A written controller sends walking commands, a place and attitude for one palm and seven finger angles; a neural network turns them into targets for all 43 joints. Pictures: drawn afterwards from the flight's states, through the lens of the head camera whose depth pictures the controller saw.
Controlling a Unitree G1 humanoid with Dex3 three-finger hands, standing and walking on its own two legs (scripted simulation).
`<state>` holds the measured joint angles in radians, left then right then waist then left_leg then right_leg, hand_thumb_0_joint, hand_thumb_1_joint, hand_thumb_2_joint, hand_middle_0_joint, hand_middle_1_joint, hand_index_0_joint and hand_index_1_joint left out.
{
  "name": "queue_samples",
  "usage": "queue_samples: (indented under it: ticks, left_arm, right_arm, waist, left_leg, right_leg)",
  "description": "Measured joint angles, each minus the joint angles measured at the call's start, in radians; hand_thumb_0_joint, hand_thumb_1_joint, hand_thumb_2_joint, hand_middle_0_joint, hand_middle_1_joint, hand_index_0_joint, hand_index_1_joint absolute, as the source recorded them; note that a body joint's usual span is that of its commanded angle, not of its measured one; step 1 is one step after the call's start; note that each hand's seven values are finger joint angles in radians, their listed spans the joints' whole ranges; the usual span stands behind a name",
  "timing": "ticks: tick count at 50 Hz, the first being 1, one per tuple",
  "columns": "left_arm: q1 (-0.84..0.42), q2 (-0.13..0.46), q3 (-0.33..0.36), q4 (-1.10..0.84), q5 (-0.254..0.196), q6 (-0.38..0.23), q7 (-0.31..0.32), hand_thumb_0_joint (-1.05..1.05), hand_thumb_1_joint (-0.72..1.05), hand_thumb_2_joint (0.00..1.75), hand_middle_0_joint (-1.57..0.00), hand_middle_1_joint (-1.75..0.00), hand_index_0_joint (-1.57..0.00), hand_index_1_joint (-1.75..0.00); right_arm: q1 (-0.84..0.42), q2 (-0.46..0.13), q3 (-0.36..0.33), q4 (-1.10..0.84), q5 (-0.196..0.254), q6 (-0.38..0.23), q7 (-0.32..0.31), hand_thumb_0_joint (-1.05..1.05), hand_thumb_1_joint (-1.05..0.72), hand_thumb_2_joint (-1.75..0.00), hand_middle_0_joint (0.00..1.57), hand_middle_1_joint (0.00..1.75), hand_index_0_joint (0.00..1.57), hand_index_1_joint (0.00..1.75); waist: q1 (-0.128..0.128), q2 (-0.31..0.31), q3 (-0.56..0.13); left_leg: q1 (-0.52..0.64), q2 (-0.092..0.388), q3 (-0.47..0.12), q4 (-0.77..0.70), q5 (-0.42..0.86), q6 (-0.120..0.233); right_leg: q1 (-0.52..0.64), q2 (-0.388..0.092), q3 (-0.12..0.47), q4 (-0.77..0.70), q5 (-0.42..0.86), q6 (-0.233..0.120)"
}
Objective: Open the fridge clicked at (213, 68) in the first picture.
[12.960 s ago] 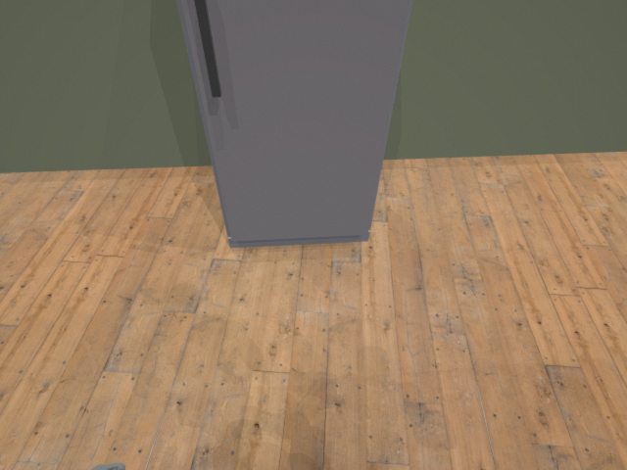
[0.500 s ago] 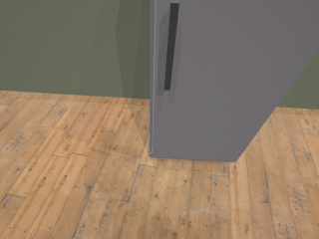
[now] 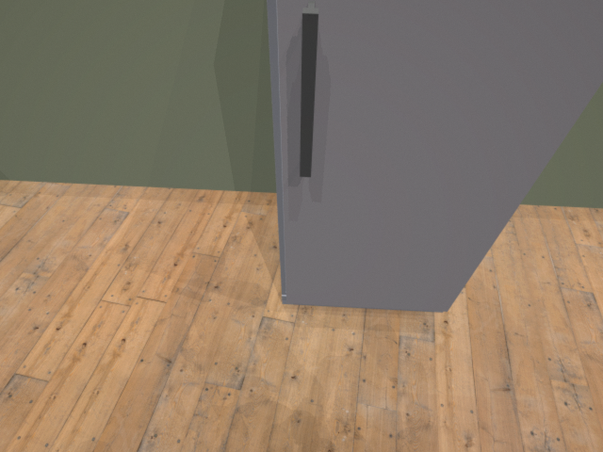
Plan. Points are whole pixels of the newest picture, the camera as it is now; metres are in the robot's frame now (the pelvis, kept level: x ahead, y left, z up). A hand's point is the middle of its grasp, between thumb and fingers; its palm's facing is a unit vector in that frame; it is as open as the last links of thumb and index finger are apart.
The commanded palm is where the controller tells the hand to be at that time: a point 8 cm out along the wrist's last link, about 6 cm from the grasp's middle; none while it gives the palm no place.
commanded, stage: look again from close up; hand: left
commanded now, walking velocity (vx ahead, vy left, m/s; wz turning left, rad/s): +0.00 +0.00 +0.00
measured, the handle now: (308, 100) +0.66 +0.04 +0.13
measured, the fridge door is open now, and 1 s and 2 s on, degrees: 0 0 0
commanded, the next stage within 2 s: shuffle to correct the standing spot in 0.36 s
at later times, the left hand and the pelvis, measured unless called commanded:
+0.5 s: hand out of the picture -0.01 +0.16 -0.18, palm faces +0.05 -0.98 -0.17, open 7.3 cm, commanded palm none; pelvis -0.01 -0.01 +0.00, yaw +0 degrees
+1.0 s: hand out of the picture +0.07 +0.08 -0.17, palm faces +0.10 -0.98 -0.16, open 7.4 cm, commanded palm none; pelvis +0.12 -0.07 +0.00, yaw +1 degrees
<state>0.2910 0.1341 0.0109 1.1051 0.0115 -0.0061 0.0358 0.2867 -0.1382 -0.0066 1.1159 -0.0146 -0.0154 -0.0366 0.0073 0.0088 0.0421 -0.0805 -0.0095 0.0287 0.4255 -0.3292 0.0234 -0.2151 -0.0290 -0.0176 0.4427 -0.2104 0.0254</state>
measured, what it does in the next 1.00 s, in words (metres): walks ahead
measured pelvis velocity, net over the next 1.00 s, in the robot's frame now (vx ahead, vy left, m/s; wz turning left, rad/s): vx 0.12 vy -0.07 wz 0.02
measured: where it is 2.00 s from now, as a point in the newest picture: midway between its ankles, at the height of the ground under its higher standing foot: outside the picture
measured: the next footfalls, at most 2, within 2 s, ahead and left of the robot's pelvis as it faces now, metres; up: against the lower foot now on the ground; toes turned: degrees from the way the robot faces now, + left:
left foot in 1.18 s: +0.31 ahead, +0.02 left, +0.00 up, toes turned +10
right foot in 1.62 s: +0.36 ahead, -0.30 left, +0.00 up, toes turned -7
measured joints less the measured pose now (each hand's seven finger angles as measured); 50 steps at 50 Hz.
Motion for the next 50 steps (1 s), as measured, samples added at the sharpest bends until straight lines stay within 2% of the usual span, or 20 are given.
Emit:
queue_samples:
  ticks: [13, 26, 30, 33, 36, 38, 40, 41, 43, 45, 47, 50]
  left_arm:
    - [-0.015, 0.013, 0.003, -0.007, -0.002, -0.001, -0.001, 0.01, 0.92, 0.90, -0.20, -0.30, -0.20, -0.30]
    - [-0.001, 0.010, 0.003, -0.002, -0.002, 0.000, -0.007, 0.01, 0.92, 0.90, -0.20, -0.30, -0.20, -0.30]
    - [0.030, 0.008, 0.010, 0.005, 0.007, 0.014, -0.017, 0.01, 0.91, 0.90, -0.20, -0.30, -0.20, -0.30]
    - [0.064, 0.008, 0.019, 0.007, 0.018, 0.025, -0.031, 0.01, 0.91, 0.90, -0.20, -0.30, -0.20, -0.30]
    - [0.078, 0.007, 0.030, 0.004, 0.022, 0.033, -0.045, 0.01, 0.91, 0.90, -0.20, -0.30, -0.20, -0.30]
    - [0.070, 0.006, 0.037, -0.005, 0.021, 0.028, -0.053, 0.01, 0.91, 0.90, -0.20, -0.30, -0.20, -0.30]
    - [0.051, 0.001, 0.043, -0.018, 0.020, 0.010, -0.056, 0.01, 0.91, 0.90, -0.20, -0.30, -0.20, -0.30]
    - [0.042, -0.001, 0.046, -0.026, 0.019, -0.005, -0.054, 0.01, 0.91, 0.90, -0.20, -0.30, -0.20, -0.30]
    - [0.037, 0.000, 0.048, -0.040, 0.009, -0.033, -0.042, 0.01, 0.91, 0.90, -0.20, -0.30, -0.20, -0.30]
    - [0.045, -0.003, 0.049, -0.046, 0.005, -0.045, -0.028, 0.01, 0.91, 0.90, -0.20, -0.30, -0.20, -0.30]
    - [0.059, -0.013, 0.044, -0.039, 0.006, -0.049, -0.019, 0.00, 0.91, 0.90, -0.20, -0.30, -0.20, -0.30]
    - [0.085, -0.038, 0.028, -0.017, 0.011, -0.052, -0.013, 0.00, 0.91, 0.90, -0.20, -0.30, -0.20, -0.30]
  right_arm:
    - [0.027, 0.005, 0.003, 0.018, -0.001, 0.001, 0.005, 0.00, -0.91, -0.90, 0.20, 0.29, 0.20, 0.30]
    - [0.032, 0.002, 0.003, 0.017, -0.004, -0.001, 0.006, 0.00, -0.91, -0.90, 0.20, 0.29, 0.20, 0.30]
    - [0.052, 0.009, -0.004, 0.016, -0.012, 0.007, 0.008, 0.00, -0.91, -0.90, 0.20, 0.29, 0.20, 0.30]
    - [0.075, 0.014, -0.014, 0.014, -0.015, 0.007, 0.007, 0.00, -0.91, -0.90, 0.20, 0.29, 0.20, 0.30]
    - [0.099, 0.016, -0.022, 0.011, -0.020, -0.004, 0.001, 0.00, -0.91, -0.90, 0.20, 0.29, 0.20, 0.30]
    - [0.116, 0.016, -0.024, 0.012, -0.022, -0.012, -0.003, 0.00, -0.91, -0.90, 0.20, 0.29, 0.20, 0.30]
    - [0.135, 0.011, -0.025, 0.021, -0.019, -0.014, -0.005, 0.00, -0.91, -0.90, 0.21, 0.29, 0.20, 0.30]
    - [0.140, 0.010, -0.024, 0.030, -0.015, -0.011, -0.004, 0.00, -0.91, -0.90, 0.21, 0.29, 0.20, 0.30]
    - [0.141, 0.012, -0.023, 0.046, -0.011, 0.006, 0.004, 0.00, -0.91, -0.90, 0.21, 0.29, 0.20, 0.30]
    - [0.123, 0.011, -0.028, 0.050, -0.010, 0.019, 0.012, 0.01, -0.91, -0.90, 0.21, 0.29, 0.20, 0.30]
    - [0.087, 0.002, -0.036, 0.034, -0.013, 0.022, 0.017, 0.01, -0.91, -0.90, 0.20, 0.29, 0.20, 0.30]
    - [0.017, -0.012, -0.046, -0.008, -0.015, 0.016, 0.023, 0.01, -0.91, -0.90, 0.20, 0.29, 0.19, 0.30]
  waist:
    - [-0.006, -0.001, -0.003]
    - [-0.001, -0.013, -0.001]
    - [-0.001, -0.024, -0.025]
    - [-0.003, -0.027, -0.045]
    - [-0.019, -0.024, -0.048]
    - [-0.030, -0.016, -0.036]
    - [-0.034, 0.012, -0.017]
    - [-0.031, 0.023, -0.011]
    - [-0.013, 0.018, -0.010]
    - [0.005, 0.002, -0.011]
    - [0.009, -0.006, -0.008]
    - [-0.001, -0.004, 0.000]
  left_leg:
    - [0.004, 0.007, -0.002, -0.011, 0.011, -0.008]
    - [-0.003, 0.006, -0.004, -0.015, 0.019, -0.008]
    - [0.003, 0.004, 0.005, -0.012, 0.002, -0.006]
    - [0.017, 0.010, 0.020, -0.014, -0.020, -0.009]
    - [0.036, 0.018, 0.030, -0.025, -0.038, -0.020]
    - [0.043, 0.028, 0.025, -0.021, -0.054, -0.036]
    - [0.024, 0.055, 0.006, 0.049, -0.097, -0.045]
    - [-0.015, 0.069, 0.006, 0.144, -0.117, -0.033]
    - [-0.122, 0.067, 0.005, 0.405, -0.169, -0.013]
    - [-0.223, 0.067, 0.021, 0.601, -0.148, -0.007]
    - [-0.308, 0.078, 0.040, 0.682, -0.100, -0.011]
    - [-0.399, 0.096, 0.060, 0.654, -0.034, -0.022]
  right_leg:
    - [0.006, 0.007, -0.004, -0.014, 0.012, -0.008]
    - [0.002, 0.006, -0.006, -0.024, 0.022, -0.008]
    - [-0.020, 0.002, -0.002, 0.033, -0.038, -0.016]
    - [-0.053, -0.004, -0.029, 0.126, -0.102, -0.026]
    - [-0.091, -0.008, -0.058, 0.208, -0.147, -0.031]
    - [-0.099, -0.010, -0.075, 0.186, -0.149, -0.034]
    - [-0.078, 0.005, -0.106, 0.141, -0.083, -0.055]
    - [-0.070, 0.013, -0.124, 0.148, -0.096, -0.068]
    - [-0.038, 0.018, -0.145, 0.134, -0.133, -0.087]
    - [0.009, 0.025, -0.153, 0.082, -0.137, -0.095]
    - [0.055, 0.037, -0.156, 0.023, -0.124, -0.100]
    - [0.113, 0.059, -0.157, -0.048, -0.114, -0.106]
